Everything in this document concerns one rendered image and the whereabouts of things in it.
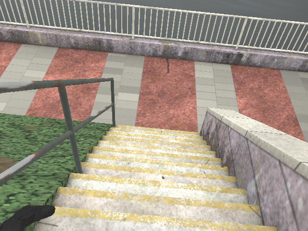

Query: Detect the robot left hand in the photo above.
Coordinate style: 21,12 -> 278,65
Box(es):
0,205 -> 56,231

